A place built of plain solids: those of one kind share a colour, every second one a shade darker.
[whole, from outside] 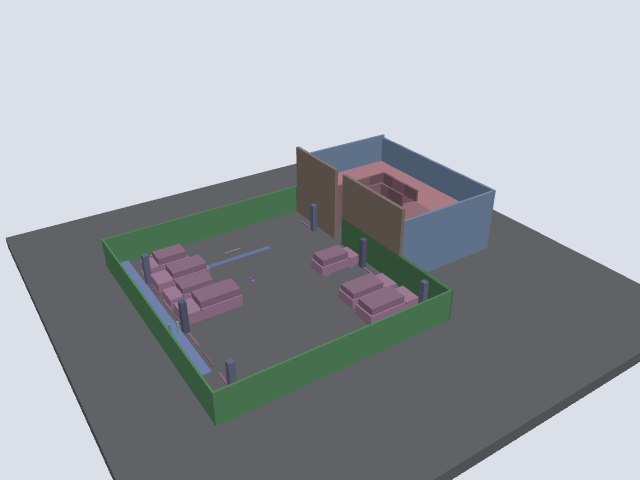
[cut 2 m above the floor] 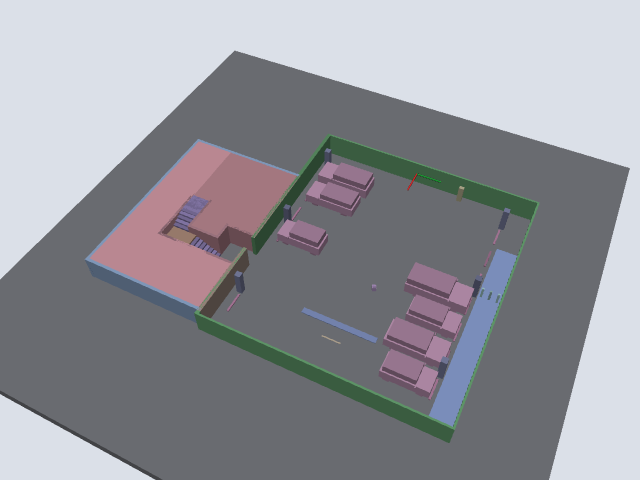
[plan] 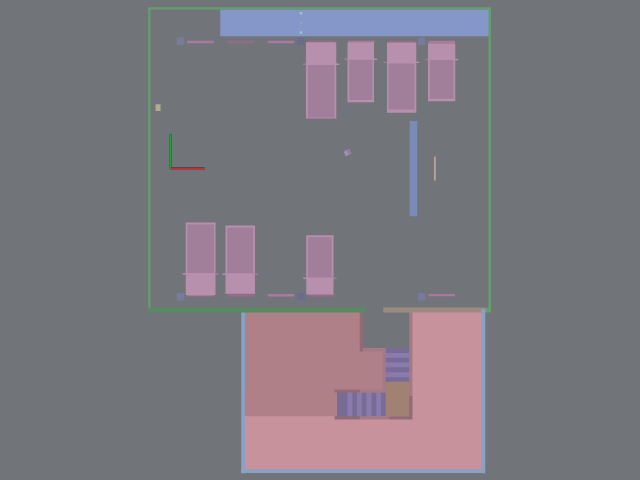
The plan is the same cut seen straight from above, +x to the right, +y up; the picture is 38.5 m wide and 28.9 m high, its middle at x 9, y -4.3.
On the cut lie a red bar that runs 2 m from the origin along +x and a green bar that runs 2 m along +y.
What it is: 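The pedestrian entrance of an underground car park of the 2000s; a paved forecourt at street level 3.07 m over the deck; an open stair well of 19 risers of 0.162 m and treads of 0.29 m, 1.41 m wide, an L of two flights with a corner landing, across the facade; open to the sky, a plain doorway into the deck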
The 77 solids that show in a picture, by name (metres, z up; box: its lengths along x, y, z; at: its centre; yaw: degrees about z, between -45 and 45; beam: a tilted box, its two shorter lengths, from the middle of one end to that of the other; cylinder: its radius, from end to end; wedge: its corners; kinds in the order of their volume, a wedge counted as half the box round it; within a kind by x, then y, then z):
{
 "paving_1": {"box": [5.6, 1.43, 3.12], "at": [7.27, -14.2, 1.51]},
 "paving_2": {"box": [7.12, 2.15, 3.12], "at": [8.03, -9.74, 1.51]},
 "paving_3": {"box": [8.49, 2.7, 3.12], "at": [8.72, -12.15, 1.51]},
 "paving_4": {"box": [14.25, 3.22, 3.12], "at": [11.6, -16.5, 1.51]},
 "paving_5": {"box": [4.35, 1.43, 3.12], "at": [16.55, -14.2, 1.51]},
 "paving_6": {"box": [4.35, 2.7, 3.12], "at": [16.55, -12.15, 1.51]},
 "paving_7": {"box": [4.35, 2.15, 3.12], "at": [16.55, -9.74, 1.51]},
 "stair_step_1": {"box": [0.63, 1.43, 2.8], "at": [10.34, -14.2, 1.35]},
 "stair_step_2": {"box": [0.92, 1.43, 2.64], "at": [10.48, -14.2, 1.27]},
 "stair_step_3": {"box": [1.21, 1.43, 2.47], "at": [10.63, -14.2, 1.19]},
 "stair_step_4": {"box": [1.5, 1.43, 2.31], "at": [10.77, -14.2, 1.11]},
 "stair_step_5": {"box": [1.78, 1.43, 2.15], "at": [10.92, -14.2, 1.03]},
 "stair_step_6": {"box": [2.07, 1.43, 1.99], "at": [11.06, -14.2, 0.94]},
 "stair_step_7": {"box": [2.36, 1.43, 1.83], "at": [11.21, -14.2, 0.86]},
 "stair_step_8": {"box": [2.65, 1.43, 1.67], "at": [11.35, -14.2, 0.78]},
 "stair_step_9": {"box": [2.94, 1.43, 1.5], "at": [11.49, -14.2, 0.7]},
 "stair_step_10": {"box": [1.43, 2.41, 1.18], "at": [13.67, -13.75, 0.54]},
 "stair_step_11": {"box": [1.43, 2.7, 1.02], "at": [13.67, -13.6, 0.46]},
 "stair_step_12": {"box": [1.43, 2.99, 0.86], "at": [13.67, -13.46, 0.38]},
 "stair_step_13": {"box": [1.43, 3.28, 0.7], "at": [13.67, -13.31, 0.3]},
 "stair_step_14": {"box": [1.43, 3.56, 0.53], "at": [13.67, -13.17, 0.22]},
 "stair_step_15": {"box": [1.43, 3.85, 0.37], "at": [13.67, -13.03, 0.14]},
 "stair_step_16": {"box": [1.43, 4.14, 0.21], "at": [13.67, -12.88, 0.06]},
 "car_1": {"box": [1.8, 4.37, 0.86], "at": [1.81, -5.43, 0.61]},
 "car_2": {"box": [1.6, 2.92, 0.55], "at": [1.81, -4.83, 1.32]},
 "car_3": {"box": [1.77, 4.11, 0.75], "at": [4.2, -5.48, 0.56]},
 "car_4": {"box": [1.57, 2.76, 0.49], "at": [4.2, -4.92, 1.17]},
 "car_5": {"box": [1.63, 3.58, 0.77], "at": [8.99, -5.79, 0.57]},
 "car_6": {"box": [1.43, 2.41, 0.56], "at": [8.99, -5.35, 1.24]},
 "car_7": {"box": [1.62, 3.16, 0.59], "at": [9.07, 4.66, 1.39]},
 "car_8": {"box": [1.82, 4.6, 0.92], "at": [9.07, 5.31, 0.64]},
 "car_9": {"box": [1.41, 2.43, 0.52], "at": [11.46, 5.35, 1.21]},
 "car_10": {"box": [1.61, 3.59, 0.77], "at": [11.46, 5.79, 0.57]},
 "car_11": {"box": [1.57, 2.77, 0.52], "at": [13.91, 4.95, 1.21]},
 "car_12": {"box": [1.77, 4.23, 0.77], "at": [13.91, 5.48, 0.57]},
 "car_13": {"box": [1.43, 2.34, 0.55], "at": [16.32, 5.37, 1.24]},
 "car_14": {"box": [1.63, 3.49, 0.78], "at": [16.32, 5.79, 0.57]},
 "boundary_1": {"box": [0.23, 9.87, 5.5], "at": [4.37, -13.41, 2.7]},
 "boundary_2": {"box": [14.71, 0.23, 5.55], "at": [11.6, -18.22, 2.73]},
 "boundary_3": {"box": [0.23, 9.87, 5.78], "at": [18.83, -13.41, 2.84]},
 "wall_1": {"box": [0.15, 18.24, 2.63], "at": [-1.27, 0.6, 1.26]},
 "wall_2": {"box": [13.09, 0.3, 2.63], "at": [5.2, -8.52, 1.26]},
 "wall_3": {"box": [20.64, 0.15, 2.63], "at": [8.97, 9.64, 1.26]},
 "wall_4": {"box": [6.48, 0.3, 2.63], "at": [16.05, -8.52, 1.26]},
 "wall_5": {"box": [0.15, 18.24, 2.63], "at": [19.21, 0.6, 1.26]},
 "facade_1": {"box": [7.52, 0.3, 6.6], "at": [7.98, -8.52, 3.25]},
 "facade_2": {"box": [6.16, 0.3, 6.6], "at": [15.89, -8.52, 3.25]},
 "rim_guard_1": {"box": [1.92, 0.2, 4.16], "at": [10.83, -15.0, 2.03]},
 "rim_guard_2": {"box": [1.92, 0.2, 4.16], "at": [10.83, -13.39, 2.03]},
 "rim_guard_3": {"box": [0.2, 2.34, 4.16], "at": [11.49, -9.84, 2.03]},
 "rim_guard_4": {"box": [1.57, 0.2, 4.16], "at": [12.18, -13.39, 2.03]},
 "rim_guard_5": {"box": [1.57, 0.2, 4.16], "at": [12.18, -10.91, 2.03]},
 "rim_guard_6": {"box": [1.77, 0.2, 4.16], "at": [12.28, -15.0, 2.03]},
 "rim_guard_7": {"box": [0.2, 2.68, 4.16], "at": [12.86, -12.15, 2.03]},
 "rim_guard_8": {"box": [1.81, 0.2, 4.16], "at": [13.67, -15.0, 2.03]},
 "rim_guard_9": {"box": [0.2, 1.81, 4.16], "at": [14.47, -14.2, 2.03]},
 "rim_guard_10": {"box": [0.2, 3.08, 4.16], "at": [14.47, -12.15, 2.03]},
 "rim_guard_11": {"box": [0.2, 2.34, 4.16], "at": [14.47, -9.84, 2.03]},
 "walkway_1": {"box": [16.14, 1.6, 0.16], "at": [11.07, 8.77, 0.03]},
 "stair_landing_1": {"box": [1.44, 2.12, 1.34], "at": [13.66, -13.89, 0.62]},
 "column_1": {"box": [0.45, 0.45, 2.6], "at": [0.6, -7.72, 1.25]},
 "column_2": {"box": [0.45, 0.45, 2.6], "at": [0.6, 7.67, 1.25]},
 "column_3": {"box": [0.45, 0.45, 2.6], "at": [7.86, -7.72, 1.25]},
 "column_4": {"box": [0.45, 0.45, 2.6], "at": [7.86, 7.67, 1.25]},
 "column_5": {"box": [0.45, 0.45, 2.6], "at": [15.12, -7.72, 1.25]},
 "column_6": {"box": [0.45, 0.45, 2.6], "at": [15.12, 7.67, 1.25]},
 "hump_1": {"box": [0.46, 5.74, 0.12], "at": [14.63, 0.0, 0.01]},
 "wheelstop_1": {"box": [1.6, 0.15, 0.15], "at": [1.81, 7.62, 0.03]},
 "wheelstop_2": {"box": [1.6, 0.15, 0.15], "at": [4.23, -7.62, 0.03]},
 "wheelstop_3": {"box": [1.6, 0.15, 0.15], "at": [4.23, 7.62, 0.03]},
 "wheelstop_4": {"box": [1.6, 0.15, 0.15], "at": [6.65, -7.62, 0.03]},
 "wheelstop_5": {"box": [1.6, 0.15, 0.15], "at": [6.65, 7.62, 0.03]},
 "wheelstop_6": {"box": [1.6, 0.15, 0.15], "at": [11.49, 7.62, 0.03]},
 "wheelstop_7": {"box": [1.6, 0.15, 0.15], "at": [16.33, -7.62, 0.03]},
 "wheelstop_8": {"box": [1.6, 0.15, 0.15], "at": [16.33, 7.62, 0.03]},
 "pay_station_1": {"box": [0.3, 0.4, 1.5], "at": [-0.75, 3.67, 0.7]},
 "cable_cover_1": {"box": [0.11, 1.44, 0.07], "at": [15.92, 0.0, -0.02]}
}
